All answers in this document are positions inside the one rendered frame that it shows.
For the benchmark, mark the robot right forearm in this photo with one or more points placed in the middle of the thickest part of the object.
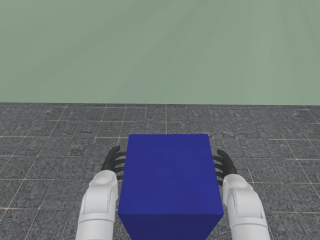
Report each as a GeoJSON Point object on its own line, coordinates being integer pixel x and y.
{"type": "Point", "coordinates": [245, 210]}

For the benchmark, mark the left robot hand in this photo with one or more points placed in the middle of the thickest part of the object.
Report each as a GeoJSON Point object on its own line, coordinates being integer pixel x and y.
{"type": "Point", "coordinates": [110, 161]}

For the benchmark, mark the robot left forearm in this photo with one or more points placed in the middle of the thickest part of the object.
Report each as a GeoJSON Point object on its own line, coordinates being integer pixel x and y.
{"type": "Point", "coordinates": [97, 213]}

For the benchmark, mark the carton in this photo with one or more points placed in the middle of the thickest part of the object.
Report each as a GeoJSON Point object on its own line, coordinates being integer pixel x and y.
{"type": "Point", "coordinates": [169, 188]}

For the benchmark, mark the right robot hand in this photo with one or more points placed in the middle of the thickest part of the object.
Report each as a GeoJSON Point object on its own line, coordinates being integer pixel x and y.
{"type": "Point", "coordinates": [227, 167]}

